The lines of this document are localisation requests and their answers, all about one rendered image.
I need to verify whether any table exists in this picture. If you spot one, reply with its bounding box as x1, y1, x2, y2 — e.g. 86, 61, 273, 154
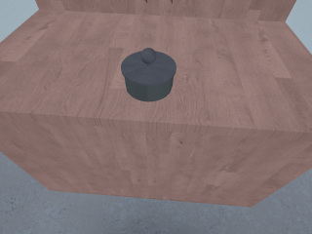
0, 0, 312, 208

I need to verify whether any knob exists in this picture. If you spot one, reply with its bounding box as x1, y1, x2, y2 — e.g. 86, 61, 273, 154
140, 48, 157, 64

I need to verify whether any lid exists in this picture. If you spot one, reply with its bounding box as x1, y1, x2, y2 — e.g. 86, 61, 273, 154
121, 51, 176, 87

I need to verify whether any pot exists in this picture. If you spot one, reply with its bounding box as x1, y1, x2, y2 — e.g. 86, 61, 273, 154
125, 77, 174, 102

